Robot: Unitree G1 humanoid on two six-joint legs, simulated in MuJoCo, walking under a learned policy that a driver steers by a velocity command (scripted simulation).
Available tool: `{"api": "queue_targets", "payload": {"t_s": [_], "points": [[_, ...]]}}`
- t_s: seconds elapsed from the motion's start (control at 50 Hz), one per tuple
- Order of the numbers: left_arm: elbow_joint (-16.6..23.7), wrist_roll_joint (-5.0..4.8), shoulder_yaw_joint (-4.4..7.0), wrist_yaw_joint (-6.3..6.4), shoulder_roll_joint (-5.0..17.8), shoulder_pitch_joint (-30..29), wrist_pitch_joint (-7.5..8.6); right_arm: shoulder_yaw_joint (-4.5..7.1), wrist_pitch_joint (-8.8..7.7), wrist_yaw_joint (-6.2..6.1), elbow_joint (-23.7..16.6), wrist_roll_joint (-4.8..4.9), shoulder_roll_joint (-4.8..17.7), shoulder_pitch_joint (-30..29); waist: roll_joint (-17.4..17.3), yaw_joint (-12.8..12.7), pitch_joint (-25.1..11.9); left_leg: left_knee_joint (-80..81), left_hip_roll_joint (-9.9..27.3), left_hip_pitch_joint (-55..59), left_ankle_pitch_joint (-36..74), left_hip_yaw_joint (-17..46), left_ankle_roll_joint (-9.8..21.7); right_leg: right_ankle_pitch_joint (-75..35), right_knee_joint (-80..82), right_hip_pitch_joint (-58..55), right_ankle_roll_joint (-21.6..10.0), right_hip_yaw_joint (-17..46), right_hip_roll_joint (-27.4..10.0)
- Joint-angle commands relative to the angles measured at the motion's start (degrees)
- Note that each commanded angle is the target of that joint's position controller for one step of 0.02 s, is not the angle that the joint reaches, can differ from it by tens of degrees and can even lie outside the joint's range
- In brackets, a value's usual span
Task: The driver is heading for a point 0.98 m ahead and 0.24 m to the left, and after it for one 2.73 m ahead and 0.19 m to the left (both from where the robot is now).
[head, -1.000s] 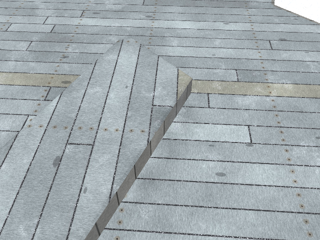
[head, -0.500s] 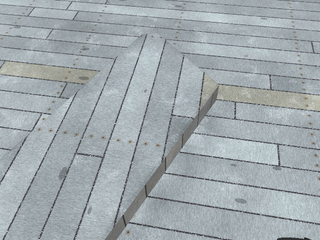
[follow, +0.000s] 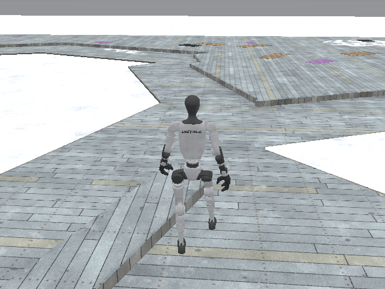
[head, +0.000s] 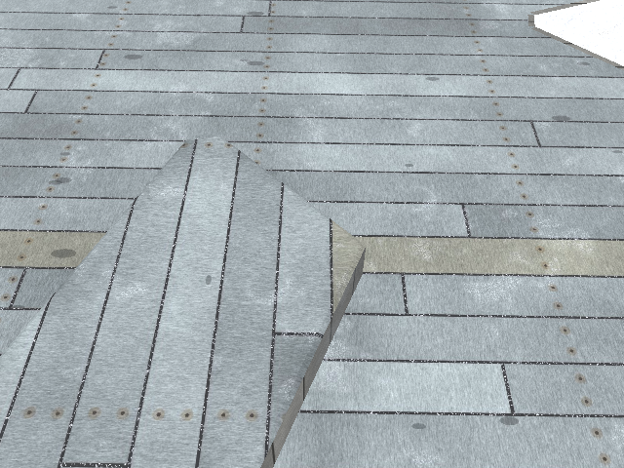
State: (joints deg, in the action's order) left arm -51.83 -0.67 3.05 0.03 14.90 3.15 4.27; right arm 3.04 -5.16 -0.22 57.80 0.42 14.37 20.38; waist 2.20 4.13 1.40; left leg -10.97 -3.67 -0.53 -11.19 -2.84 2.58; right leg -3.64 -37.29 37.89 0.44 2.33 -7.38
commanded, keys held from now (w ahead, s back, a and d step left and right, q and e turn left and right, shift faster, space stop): w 0.22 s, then w+q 0.78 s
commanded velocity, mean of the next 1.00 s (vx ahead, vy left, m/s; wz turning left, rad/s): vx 0.50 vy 0.00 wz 0.33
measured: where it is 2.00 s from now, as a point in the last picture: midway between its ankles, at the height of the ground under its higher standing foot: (219, 266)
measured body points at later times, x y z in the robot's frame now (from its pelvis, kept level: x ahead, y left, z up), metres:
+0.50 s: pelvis +0.28 -0.07 +0.00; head +0.28 -0.07 +0.45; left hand +0.26 +0.17 -0.15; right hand +0.40 -0.33 -0.14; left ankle +0.31 +0.06 -0.56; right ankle +0.24 -0.16 -0.75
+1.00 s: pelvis +0.58 +0.05 +0.10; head +0.58 +0.07 +0.55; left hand +0.69 +0.37 +0.03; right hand +0.74 -0.16 -0.01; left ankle +0.57 +0.11 -0.62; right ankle +0.62 -0.12 -0.52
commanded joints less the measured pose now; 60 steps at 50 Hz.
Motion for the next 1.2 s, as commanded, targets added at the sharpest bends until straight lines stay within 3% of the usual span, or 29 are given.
{"api": "queue_targets", "payload": {"t_s": [0.02, 0.1, 0.16, 0.18, 0.2, 0.22, 0.24, 0.28, 0.36, 0.44, 0.58, 0.62, 0.64, 0.66, 0.7, 0.72, 0.74, 0.76, 0.78, 0.8, 0.82, 0.84, 0.86, 0.88, 0.92, 0.96, 1.08, 1.12, 1.2], "points": [[4.77, -0.49, 0.06, -0.75, 2.46, -6.73, 0.73, 1.91, -0.10, -0.57, -1.14, 0.50, 9.30, 2.20, -5.44, 0.15, 3.51, 3.96, 15.99, -2.44, 11.85, 6.49, 8.16, -2.78, 4.96, -1.99, -0.33, -1.49, 1.76], [6.66, -0.59, 0.57, -1.89, 4.26, -7.44, 1.29, 2.72, 0.96, -0.98, -0.43, 0.89, 10.48, 2.21, -6.69, -1.66, 2.53, -1.70, 19.44, 4.93, 19.83, 7.28, 6.53, 5.53, 8.59, -3.75, -3.28, -1.52, 2.97], [1.33, -0.18, 3.66, -1.41, 9.97, 11.76, 1.45, 2.15, 1.69, -1.14, -1.59, 0.51, 9.09, 0.41, -6.20, -10.89, -9.58, -24.60, 14.17, -1.40, 35.73, 2.93, 3.14, 5.37, 9.68, -32.14, -7.67, -3.52, 5.31], [-0.52, 0.99, 5.12, -1.07, 15.75, 20.72, 1.28, 0.43, 1.11, -0.72, -2.83, -0.52, 3.92, 5.88, 4.96, -10.50, -19.45, -46.52, 7.37, -22.35, 15.49, -0.21, -0.51, 5.15, 8.27, -56.22, -14.93, 16.44, -8.92], [-1.82, 0.04, 4.66, -1.40, 14.22, 23.15, 0.73, -0.52, -0.28, -0.30, -1.78, 0.00, 1.33, 7.50, 14.23, -10.19, -24.49, -60.85, 0.11, -35.53, -21.44, 4.17, -2.30, 12.93, 17.74, -63.23, -20.17, 36.36, -15.27], [-1.11, -0.03, 3.26, -1.48, 10.04, 19.47, 0.83, 1.08, -1.52, 0.07, -2.25, 1.61, 7.24, 3.52, 9.00, -10.53, -17.96, -68.16, 3.66, -41.44, -21.14, 9.28, -0.86, 17.61, 19.36, -57.68, -17.70, 32.32, -13.37], [0.33, 0.29, 2.54, -1.29, 7.52, 14.32, 0.99, 1.33, -2.07, 0.10, -3.55, 2.66, 8.35, -1.25, 5.49, -9.47, -11.32, -68.32, 6.57, -42.98, -16.38, 8.19, 0.28, 15.66, 20.35, -49.36, -15.49, 23.53, -11.95], [1.32, 1.06, 1.26, -1.41, 3.60, 6.83, 1.78, 2.00, -1.01, -0.73, -3.65, 1.70, 7.47, -4.02, 1.09, -5.54, -4.06, -60.37, 11.32, -37.66, -7.54, 7.68, 0.46, 11.26, 25.42, -34.87, -12.77, 12.76, -7.74], [-1.30, 2.19, 1.31, -1.13, 3.95, 8.66, 2.50, 1.91, 2.12, -0.98, -2.31, 1.45, 3.32, -0.13, 2.55, -3.02, -1.59, -62.32, 10.79, -34.16, -4.62, 7.54, -1.06, 3.07, 29.74, -27.50, -13.71, 3.47, -6.62], [-3.87, 1.54, 0.02, -0.19, 1.31, 13.15, 1.40, 2.20, 4.16, -1.64, -3.45, 1.96, 2.61, -3.80, 2.03, -3.72, 2.70, -81.23, 9.79, -52.83, -7.16, 9.54, -1.27, 6.84, 29.91, -33.00, -13.77, 0.96, -9.17], [-8.41, 2.77, -1.98, 2.37, -0.87, 26.41, -1.73, -1.59, 3.29, 1.11, -11.83, 2.29, -4.18, -15.72, -1.50, -6.19, 5.94, -108.98, 9.12, -89.68, -18.33, 9.93, -1.75, 0.09, 20.42, -52.34, -11.32, -0.20, -13.32], [-7.23, 2.87, -2.30, 3.49, -0.45, 24.09, -2.01, -3.16, 2.75, 1.34, -16.91, 1.95, -5.48, -21.65, -1.60, -5.42, 8.60, -102.36, 9.74, -89.51, -17.56, 7.00, -2.00, -0.79, 22.35, -46.08, -8.95, -4.71, -10.90], [-6.45, 2.67, -2.42, 4.33, 0.74, 21.89, -2.36, -4.34, 2.24, 1.60, -20.67, 1.27, -6.64, -25.06, -4.15, -3.88, 7.47, -92.65, 11.15, -83.99, -13.77, 4.74, -1.80, -0.23, 25.65, -39.63, -7.09, -8.47, -8.67], [-5.45, 2.54, -1.90, 5.01, 3.70, 20.27, -2.14, -4.87, 1.85, 2.08, -22.69, 0.82, -6.21, -25.23, -1.71, -2.75, 6.61, -85.07, 13.21, -74.94, -9.43, 1.75, -1.89, -2.57, 28.31, -33.98, -6.97, -10.62, -9.05], [-3.38, 0.81, -0.93, 4.44, 7.13, 18.42, -1.48, -4.57, 0.89, 2.67, -23.81, 0.62, -4.44, -26.40, -2.23, -2.26, 2.80, -64.60, 8.86, -43.30, -3.14, -7.05, 1.20, -29.83, 33.10, -22.28, -8.31, -15.64, -7.18], [-3.43, 1.14, -1.19, 4.07, 7.15, 20.29, -1.04, -3.07, 1.47, 1.66, -21.99, 0.90, -2.85, -22.57, 1.87, -1.40, -4.23, -68.00, 1.07, -34.35, -3.30, -13.61, 2.95, -66.13, 27.36, -27.79, -10.03, -17.00, -6.44], [-3.40, 0.02, 0.11, 3.81, 13.24, 19.80, -1.18, -2.49, 1.07, 1.96, -21.85, 0.96, -1.80, -15.96, 9.90, 3.56, -6.56, -64.05, -0.19, -31.54, -7.28, -13.53, 5.38, -91.53, 17.22, -34.41, -9.60, -16.81, -9.95], [-1.83, -0.35, 0.57, 3.34, 14.69, 16.45, -1.85, -0.85, 1.23, 2.37, -19.74, 1.06, 1.71, -6.88, 14.27, 8.42, -11.35, -53.77, -3.47, -24.77, -8.86, -10.99, 8.25, -102.13, 4.68, -41.25, -8.76, -16.07, -10.79], [0.06, -0.70, 0.16, 3.15, 12.29, 16.21, -1.94, 1.44, 1.52, 2.88, -18.18, 0.77, 7.73, -2.01, 13.65, 10.51, -15.03, -42.74, -3.34, -13.47, -2.82, -0.64, 11.40, -88.04, -10.12, -37.38, -5.31, -14.80, -7.36], [3.42, 0.13, -1.91, 1.70, 2.40, 20.80, -0.52, 3.90, 1.70, 3.02, -17.17, -0.22, 16.75, 1.04, -14.49, 4.30, -24.21, -27.85, 13.99, 7.18, 4.41, 38.22, 23.26, -1.35, -37.32, -15.98, 1.67, -8.99, 7.14], [3.17, 0.71, -0.86, -0.75, 5.18, 18.13, 2.82, 3.60, 2.31, 2.09, -16.31, -1.16, 13.88, 2.93, -14.37, 4.37, -32.82, -13.56, 17.85, 10.70, 2.24, 59.88, 23.38, 22.45, -47.18, -12.60, -0.58, 6.79, 12.91], [4.92, -2.07, 0.48, -1.78, 5.96, 15.34, 3.56, 2.28, 1.49, 2.44, -15.05, -0.56, 9.32, 1.44, -9.31, 2.61, -21.82, -11.26, 17.93, 3.91, -5.19, 56.03, 19.63, 22.95, -51.70, -5.72, -1.89, 7.96, 11.38], [6.99, -2.17, 0.03, -1.36, 3.45, 9.63, 3.63, 1.39, 0.63, 3.09, -13.79, 0.86, 5.74, -0.58, -3.24, 1.14, -9.09, -13.07, 15.87, -6.05, -8.00, 50.04, 16.14, 24.02, -51.17, -0.95, -3.09, 6.63, 9.82], [8.71, -1.19, 0.03, -0.49, 2.16, 5.17, 3.22, 0.52, -0.16, 3.41, -13.37, 1.04, 2.87, -4.63, 2.30, -1.09, -1.63, -13.88, 13.20, -16.12, -7.00, 40.76, 13.46, 23.30, -48.78, 0.56, -4.43, 4.96, 7.59], [10.15, -1.00, 0.17, 0.21, 2.67, 9.37, 2.10, 0.00, -1.54, 2.87, -14.42, -0.11, -0.28, -9.10, -2.84, -6.39, -1.81, -14.03, 9.37, -23.23, 3.35, 29.36, 12.57, 22.55, -44.84, -4.41, -5.45, 5.11, 4.52], [10.98, -0.27, 0.31, 0.32, 2.97, 8.01, 1.82, 0.29, -1.80, 1.87, -14.53, 0.44, 0.51, -8.51, -2.84, -7.35, -1.88, -8.96, 7.45, -21.18, 4.37, 23.52, 12.14, 20.21, -37.73, -2.49, -5.36, 3.36, 3.06], [17.20, 1.53, -0.77, -0.63, 2.27, -4.99, 2.56, 1.16, 0.97, -0.68, -15.44, 0.83, 4.91, 2.23, -3.62, -2.65, 0.08, -1.03, 6.65, -12.86, 6.57, 20.59, 12.66, 8.97, -16.07, 7.18, 0.07, -2.75, 5.21], [17.81, 1.49, -1.47, -0.98, -0.60, -8.60, 3.11, 1.14, 1.36, -1.15, -17.57, 0.36, 5.05, 0.32, -6.03, -1.35, -1.19, -1.52, 4.11, -19.36, 11.65, 15.91, 10.73, 0.99, -4.31, -5.62, 1.36, -4.99, 7.68], [19.65, -0.23, 0.16, -0.96, 3.75, -11.07, 3.52, 2.36, 1.04, -1.07, -17.39, 1.93, 8.18, 3.87, -8.43, 0.25, -1.16, -3.55, 8.88, -10.04, 8.23, 22.79, 9.56, -2.45, 8.37, -9.18, 1.75, -0.90, 8.53]]}}
Keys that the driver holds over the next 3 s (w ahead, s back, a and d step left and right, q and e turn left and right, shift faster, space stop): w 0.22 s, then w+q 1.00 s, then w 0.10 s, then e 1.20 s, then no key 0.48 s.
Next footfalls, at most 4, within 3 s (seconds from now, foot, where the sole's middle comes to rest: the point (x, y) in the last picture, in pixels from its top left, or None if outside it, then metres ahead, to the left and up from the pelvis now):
0.16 right None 0.28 -0.16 -0.78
0.78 left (245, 392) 0.61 0.12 -0.66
1.32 right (254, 248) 0.99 0.09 -0.66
1.76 left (161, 262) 0.96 0.32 -0.66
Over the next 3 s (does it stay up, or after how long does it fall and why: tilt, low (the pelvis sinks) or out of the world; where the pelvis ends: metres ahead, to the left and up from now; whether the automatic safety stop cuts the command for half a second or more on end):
stays up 0.88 0.18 0.11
